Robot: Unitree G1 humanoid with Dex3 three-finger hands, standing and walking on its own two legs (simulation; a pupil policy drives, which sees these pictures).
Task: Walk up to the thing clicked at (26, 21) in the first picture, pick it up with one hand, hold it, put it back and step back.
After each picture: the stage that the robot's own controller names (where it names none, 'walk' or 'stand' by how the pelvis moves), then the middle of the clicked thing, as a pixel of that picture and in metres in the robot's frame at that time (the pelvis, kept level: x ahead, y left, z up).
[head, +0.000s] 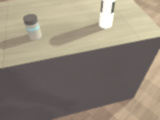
stand; (32, 27) +0.69 +0.29 +0.00
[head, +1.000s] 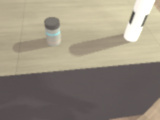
walk; (52, 31) +0.61 +0.16 +0.01
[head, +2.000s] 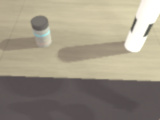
stand; (41, 32) +0.56 +0.21 +0.02
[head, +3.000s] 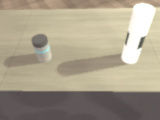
stand; (42, 48) +0.54 +0.22 +0.00
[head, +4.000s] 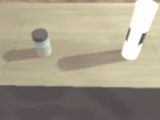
stand; (42, 43) +0.56 +0.21 +0.00
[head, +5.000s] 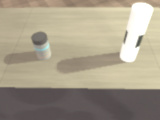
stand; (41, 46) +0.56 +0.22 -0.01
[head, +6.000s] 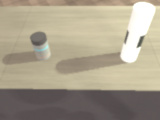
stand; (41, 46) +0.55 +0.22 -0.01
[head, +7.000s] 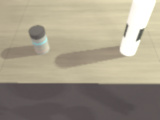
rise first; (39, 40) +0.56 +0.22 +0.00
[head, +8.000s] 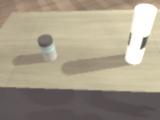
rise first; (47, 48) +0.56 +0.23 +0.00
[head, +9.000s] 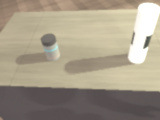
go down; (50, 47) +0.56 +0.22 +0.00
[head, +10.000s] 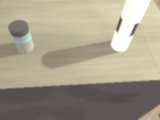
go down; (22, 37) +0.54 +0.22 +0.02
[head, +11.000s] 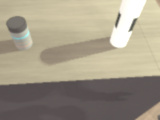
go down; (20, 33) +0.55 +0.22 +0.03
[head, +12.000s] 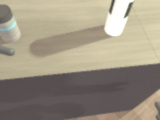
close in; (6, 24) +0.55 +0.24 +0.06
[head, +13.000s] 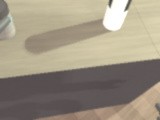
lift; (0, 20) +0.54 +0.23 +0.07
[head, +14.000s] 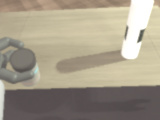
lift; (26, 68) +0.34 +0.19 +0.14
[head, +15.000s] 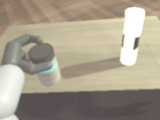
lift; (45, 65) +0.32 +0.13 +0.18
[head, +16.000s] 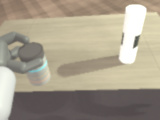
hold; (35, 65) +0.33 +0.17 +0.17
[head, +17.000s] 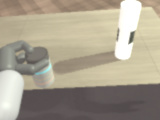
crouch; (40, 67) +0.35 +0.15 +0.13
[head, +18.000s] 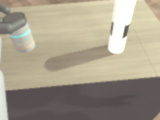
crouch; (20, 33) +0.47 +0.20 +0.16
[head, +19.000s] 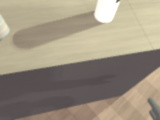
lower; out of the picture +0.53 +0.22 +0.08
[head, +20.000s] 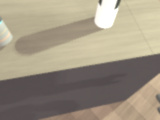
lower; out of the picture +0.52 +0.22 +0.08
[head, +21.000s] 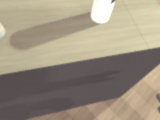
lower; out of the picture +0.53 +0.23 +0.09
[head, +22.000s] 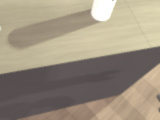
lower; out of the picture +0.54 +0.23 +0.09
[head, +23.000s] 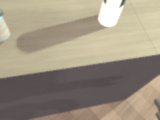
loosen; out of the picture +0.52 +0.22 +0.09
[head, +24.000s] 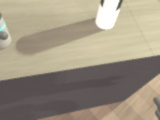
withdraw; out of the picture +0.51 +0.22 +0.07
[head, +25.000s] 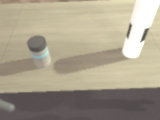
sink last; (39, 52) +0.48 +0.20 +0.04
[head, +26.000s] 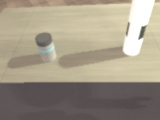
stand; (46, 48) +0.52 +0.21 +0.04
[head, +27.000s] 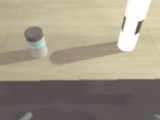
stand; (36, 43) +0.51 +0.22 +0.05
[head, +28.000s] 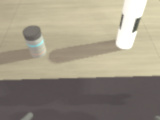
stand; (35, 42) +0.52 +0.22 +0.06
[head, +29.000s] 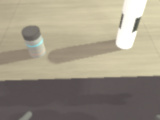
stand; (34, 42) +0.52 +0.23 +0.06
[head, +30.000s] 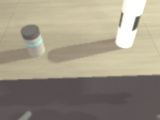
stand; (33, 41) +0.52 +0.23 +0.06
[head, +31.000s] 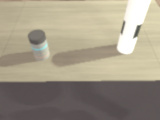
stand; (39, 45) +0.52 +0.21 +0.03
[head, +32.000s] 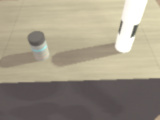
walk; (39, 46) +0.52 +0.22 +0.00
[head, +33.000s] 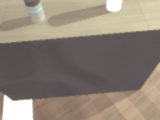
walk; (34, 8) +0.69 +0.25 +0.02
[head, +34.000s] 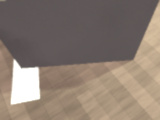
walk; out of the picture +1.00 +0.24 +0.02
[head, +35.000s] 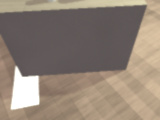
stand; out of the picture +1.11 +0.26 +0.00
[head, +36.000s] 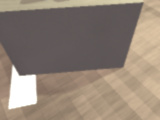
stand; out of the picture +1.11 +0.28 -0.01
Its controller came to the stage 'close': yes
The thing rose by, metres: 0.20
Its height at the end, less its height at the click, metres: +0.00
